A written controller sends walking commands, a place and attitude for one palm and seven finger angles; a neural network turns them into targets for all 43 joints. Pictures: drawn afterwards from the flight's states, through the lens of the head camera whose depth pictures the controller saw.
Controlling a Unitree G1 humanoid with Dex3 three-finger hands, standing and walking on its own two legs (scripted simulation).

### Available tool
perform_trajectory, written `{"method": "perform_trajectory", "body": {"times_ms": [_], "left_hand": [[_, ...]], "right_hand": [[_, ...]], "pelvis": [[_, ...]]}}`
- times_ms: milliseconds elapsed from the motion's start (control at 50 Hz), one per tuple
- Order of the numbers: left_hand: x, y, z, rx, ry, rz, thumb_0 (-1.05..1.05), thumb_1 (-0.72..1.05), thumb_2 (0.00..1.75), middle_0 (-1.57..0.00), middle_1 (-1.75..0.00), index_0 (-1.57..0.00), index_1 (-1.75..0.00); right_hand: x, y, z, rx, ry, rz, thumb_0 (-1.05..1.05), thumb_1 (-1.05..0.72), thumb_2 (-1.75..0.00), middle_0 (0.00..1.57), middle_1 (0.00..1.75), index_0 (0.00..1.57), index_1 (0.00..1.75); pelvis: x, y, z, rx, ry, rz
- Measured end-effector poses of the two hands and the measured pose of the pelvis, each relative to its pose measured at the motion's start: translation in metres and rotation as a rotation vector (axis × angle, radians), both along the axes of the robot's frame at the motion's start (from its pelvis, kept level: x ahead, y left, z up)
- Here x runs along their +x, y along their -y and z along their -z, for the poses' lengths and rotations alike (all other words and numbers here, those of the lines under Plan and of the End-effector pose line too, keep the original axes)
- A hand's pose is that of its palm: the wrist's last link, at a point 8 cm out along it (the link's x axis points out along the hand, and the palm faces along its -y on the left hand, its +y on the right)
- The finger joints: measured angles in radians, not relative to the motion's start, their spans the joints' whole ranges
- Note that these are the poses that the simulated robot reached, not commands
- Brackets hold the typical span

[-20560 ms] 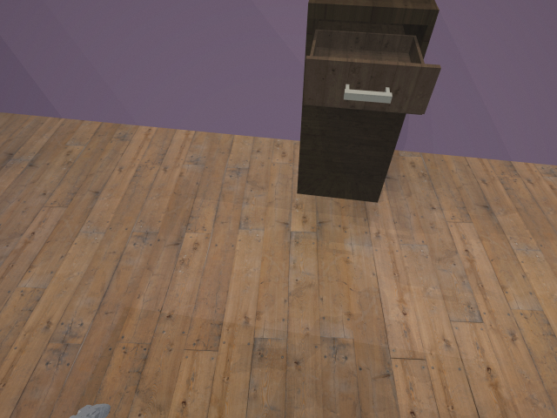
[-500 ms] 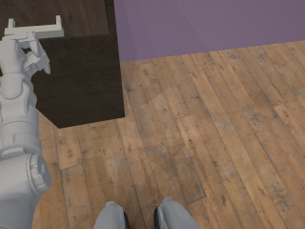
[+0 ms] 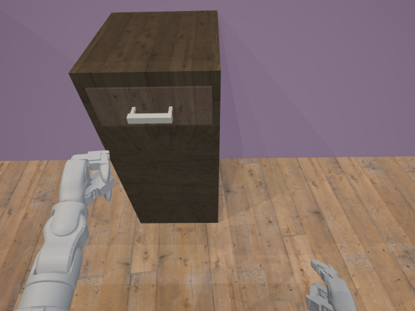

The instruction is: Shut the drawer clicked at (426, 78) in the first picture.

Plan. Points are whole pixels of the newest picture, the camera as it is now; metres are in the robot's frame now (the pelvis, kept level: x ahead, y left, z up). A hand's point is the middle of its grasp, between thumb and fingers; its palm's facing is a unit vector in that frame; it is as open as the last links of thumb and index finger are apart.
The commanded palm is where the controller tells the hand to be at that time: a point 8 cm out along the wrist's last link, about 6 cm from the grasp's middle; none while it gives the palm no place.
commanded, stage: draw the hand back to the body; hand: left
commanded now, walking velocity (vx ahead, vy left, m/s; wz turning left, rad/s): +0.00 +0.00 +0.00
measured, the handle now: (151, 114) +0.64 +0.21 +0.00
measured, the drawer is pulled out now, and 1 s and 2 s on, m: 0.00 0.00 0.00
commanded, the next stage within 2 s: step back with the hand held close in 0.70 s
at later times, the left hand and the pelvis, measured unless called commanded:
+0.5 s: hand (45, 235) +0.19 +0.22 +0.17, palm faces +0.36 -0.85 -0.39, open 3.3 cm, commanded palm +0.13 +0.27 +0.19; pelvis +0.00 -0.01 +0.02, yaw +0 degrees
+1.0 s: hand (25, 244) +0.17 +0.24 +0.18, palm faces +0.37 -0.81 -0.45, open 3.3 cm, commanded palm +0.11 +0.27 +0.19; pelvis -0.02 +0.00 +0.02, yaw +0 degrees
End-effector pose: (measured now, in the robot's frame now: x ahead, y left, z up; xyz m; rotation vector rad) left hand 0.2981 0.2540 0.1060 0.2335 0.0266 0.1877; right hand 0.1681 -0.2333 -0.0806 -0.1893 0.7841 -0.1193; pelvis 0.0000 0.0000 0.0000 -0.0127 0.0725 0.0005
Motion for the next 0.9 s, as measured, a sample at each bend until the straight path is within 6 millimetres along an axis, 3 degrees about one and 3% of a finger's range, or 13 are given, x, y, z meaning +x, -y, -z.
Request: {"method": "perform_trajectory", "body": {"times_ms": [220,580,660,780,900], "left_hand": [[-0.065,-0.006,-0.038,0.067,0.059,-0.094,0.02,0.89,0.9,-1.4,-1.59,-1.4,-1.6],[-0.173,-0.01,-0.092,0.262,0.161,-0.169,0.02,0.89,0.9,-1.41,-1.59,-1.4,-1.6],[-0.181,-0.012,-0.09,0.259,0.166,-0.195,0.02,0.89,0.9,-1.41,-1.59,-1.41,-1.6],[-0.178,-0.011,-0.083,0.227,0.17,-0.198,0.02,0.89,0.9,-1.41,-1.59,-1.41,-1.6],[-0.173,-0.015,-0.094,0.271,0.217,-0.169,0.02,0.89,0.9,-1.41,-1.59,-1.41,-1.6]], "right_hand": [[0.015,-0.019,-0.018,0.025,0.076,-0.089,0.01,-0.9,-0.9,0.2,0.3,0.2,0.3],[0.003,0.001,-0.017,0.004,0.115,-0.073,0.01,-0.9,-0.9,0.2,0.3,0.2,0.3],[0.003,0.001,-0.018,-0.002,0.127,-0.079,0.01,-0.9,-0.9,0.2,0.3,0.2,0.3],[0.001,-0.003,-0.02,-0.004,0.146,-0.084,0.01,-0.9,-0.9,0.2,0.3,0.2,0.3],[-0.003,-0.007,-0.022,0.008,0.146,-0.081,0.01,-0.9,-0.9,0.2,0.3,0.2,0.3]], "pelvis": [[-0.004,0.005,-0.015,0.01,0.11,-0.003],[-0.004,0.012,-0.017,0.004,0.156,-0.001],[-0.008,0.012,-0.016,0.003,0.164,-0.009],[-0.012,0.012,-0.016,0.004,0.17,-0.008],[-0.014,0.011,-0.016,-0.003,0.154,-0.005]]}}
